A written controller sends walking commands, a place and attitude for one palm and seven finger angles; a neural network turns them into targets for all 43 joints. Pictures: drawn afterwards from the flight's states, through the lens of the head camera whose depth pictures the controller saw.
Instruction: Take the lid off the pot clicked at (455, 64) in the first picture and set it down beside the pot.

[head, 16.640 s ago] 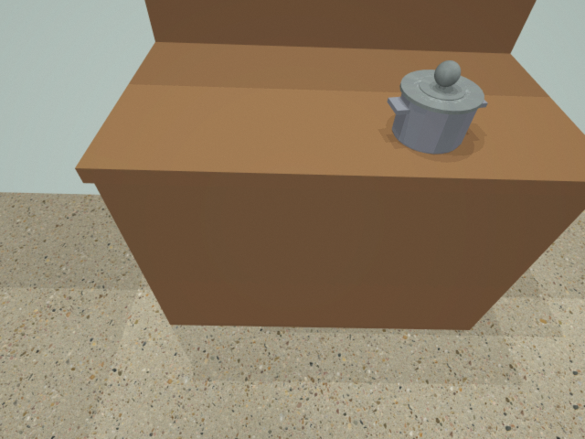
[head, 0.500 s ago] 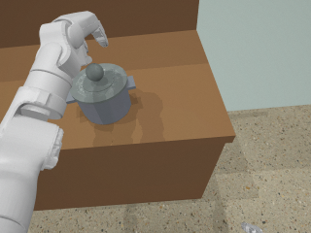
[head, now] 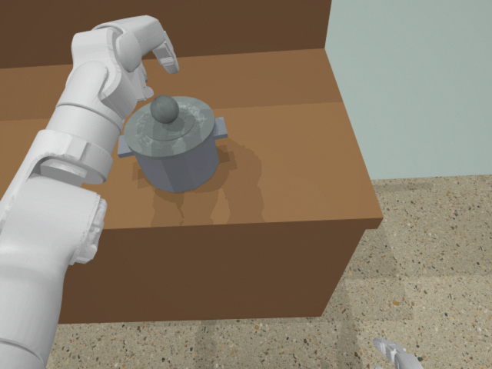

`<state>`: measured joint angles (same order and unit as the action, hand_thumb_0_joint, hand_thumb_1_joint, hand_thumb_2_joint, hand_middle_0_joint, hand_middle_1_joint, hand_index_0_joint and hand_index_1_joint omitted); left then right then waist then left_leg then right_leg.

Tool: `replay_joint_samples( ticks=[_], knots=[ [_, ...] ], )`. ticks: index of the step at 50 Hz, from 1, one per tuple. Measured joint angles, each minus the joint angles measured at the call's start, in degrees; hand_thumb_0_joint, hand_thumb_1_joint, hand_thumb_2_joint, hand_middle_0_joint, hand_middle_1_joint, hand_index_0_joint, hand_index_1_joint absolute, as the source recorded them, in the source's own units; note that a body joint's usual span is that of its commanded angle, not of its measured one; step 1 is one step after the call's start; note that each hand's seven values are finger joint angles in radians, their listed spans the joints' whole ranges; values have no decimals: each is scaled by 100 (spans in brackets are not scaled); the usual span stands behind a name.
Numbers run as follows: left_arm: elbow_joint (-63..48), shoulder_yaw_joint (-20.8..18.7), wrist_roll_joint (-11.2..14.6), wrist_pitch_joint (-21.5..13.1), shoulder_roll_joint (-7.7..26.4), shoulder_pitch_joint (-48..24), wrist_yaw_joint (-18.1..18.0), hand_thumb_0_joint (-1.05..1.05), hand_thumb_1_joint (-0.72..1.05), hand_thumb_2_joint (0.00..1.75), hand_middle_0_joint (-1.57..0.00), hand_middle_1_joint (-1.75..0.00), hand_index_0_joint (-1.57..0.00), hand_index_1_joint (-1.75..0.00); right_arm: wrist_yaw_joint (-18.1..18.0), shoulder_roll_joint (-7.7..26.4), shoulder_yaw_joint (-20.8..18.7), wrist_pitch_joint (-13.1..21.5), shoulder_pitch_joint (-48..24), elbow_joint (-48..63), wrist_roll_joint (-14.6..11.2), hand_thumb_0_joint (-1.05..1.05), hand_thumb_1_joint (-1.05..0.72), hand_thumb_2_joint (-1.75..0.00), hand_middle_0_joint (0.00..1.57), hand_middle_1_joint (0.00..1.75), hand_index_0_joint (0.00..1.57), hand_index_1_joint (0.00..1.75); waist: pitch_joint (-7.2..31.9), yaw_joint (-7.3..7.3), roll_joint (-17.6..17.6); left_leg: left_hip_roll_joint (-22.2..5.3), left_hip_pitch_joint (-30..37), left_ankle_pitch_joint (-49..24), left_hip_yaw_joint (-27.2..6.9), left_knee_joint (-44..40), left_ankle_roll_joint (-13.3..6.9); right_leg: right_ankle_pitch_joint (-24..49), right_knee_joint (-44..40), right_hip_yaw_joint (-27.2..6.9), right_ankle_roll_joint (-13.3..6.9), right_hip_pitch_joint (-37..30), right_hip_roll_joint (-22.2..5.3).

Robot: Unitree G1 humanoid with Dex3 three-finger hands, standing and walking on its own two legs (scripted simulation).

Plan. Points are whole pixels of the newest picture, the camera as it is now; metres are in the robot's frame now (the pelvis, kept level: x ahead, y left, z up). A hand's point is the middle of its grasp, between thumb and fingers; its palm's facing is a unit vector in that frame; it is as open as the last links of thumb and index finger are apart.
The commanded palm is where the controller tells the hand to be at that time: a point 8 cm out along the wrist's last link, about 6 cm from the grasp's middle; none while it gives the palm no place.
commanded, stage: lower the open fingers around the knob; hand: left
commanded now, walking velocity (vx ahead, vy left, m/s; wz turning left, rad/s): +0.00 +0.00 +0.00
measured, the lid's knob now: (164, 109) +0.52 +0.14 +0.15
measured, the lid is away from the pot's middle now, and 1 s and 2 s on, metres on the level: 0.00 0.00 0.00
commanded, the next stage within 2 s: close the fingers and squeeze the knob in 0.96 s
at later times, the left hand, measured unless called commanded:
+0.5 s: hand (152, 99) +0.48 +0.14 +0.20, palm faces -0.34 -0.11 -0.93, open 9.9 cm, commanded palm +0.47 +0.15 +0.25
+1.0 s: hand (152, 108) +0.49 +0.15 +0.17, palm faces -0.37 -0.11 -0.92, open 9.9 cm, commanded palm +0.48 +0.16 +0.24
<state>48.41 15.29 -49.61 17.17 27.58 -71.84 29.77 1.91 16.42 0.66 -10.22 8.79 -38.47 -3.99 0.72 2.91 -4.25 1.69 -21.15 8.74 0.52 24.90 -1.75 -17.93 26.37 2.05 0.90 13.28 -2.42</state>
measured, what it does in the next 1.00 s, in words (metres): stands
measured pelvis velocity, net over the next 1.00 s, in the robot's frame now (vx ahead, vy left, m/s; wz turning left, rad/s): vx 0.00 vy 0.00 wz -0.01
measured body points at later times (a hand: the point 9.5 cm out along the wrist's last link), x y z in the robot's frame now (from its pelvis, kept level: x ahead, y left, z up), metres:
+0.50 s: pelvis +0.00 +0.00 +0.00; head +0.04 -0.02 +0.45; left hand +0.49 +0.15 +0.25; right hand +0.09 -0.26 -0.14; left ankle +0.04 +0.10 -0.74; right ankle -0.05 -0.13 -0.74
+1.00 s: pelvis +0.00 +0.00 +0.00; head +0.05 -0.02 +0.44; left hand +0.50 +0.16 +0.22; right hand +0.09 -0.27 -0.14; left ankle +0.04 +0.10 -0.74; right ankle -0.05 -0.13 -0.74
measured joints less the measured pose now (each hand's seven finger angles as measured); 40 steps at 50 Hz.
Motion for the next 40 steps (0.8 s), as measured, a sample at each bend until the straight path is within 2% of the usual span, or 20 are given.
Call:
replay_joint_samples(
  ticks=[9, 21, 40],
  knots=[
    [104, 99, 19, 122, -42, 38, 117, 0, -38, 172, -89, -8, -89, -9, -16, 37, -46, 43, 186, -57, 10, 1, -91, -90, 20, 30, 19, 30, -44, 52, 6, 16, -23, 3, -18, 37, -20, 6, 5, 19, 16, -2, -12],
    [412, 37, -25, -25, -168, 57, 1, 0, -38, 172, -89, -8, -89, -9, -40, 38, -84, 104, 263, -98, 28, 1, -91, -90, 20, 30, 19, 30, -33, 126, 41, 0, -98, 21, 1, 95, -24, 6, 47, -7, 18, 76, 1],
    [734, -57, -30, -220, -141, 194, -118, 0, -38, 172, -89, -8, -88, -8, -82, 22, -87, 94, 269, -109, 7, 1, -91, -90, 20, 30, 19, 30, -21, 182, 86, -45, -227, 89, 11, 200, -15, -9, 72, -27, 9, 179, 46]
  ],
)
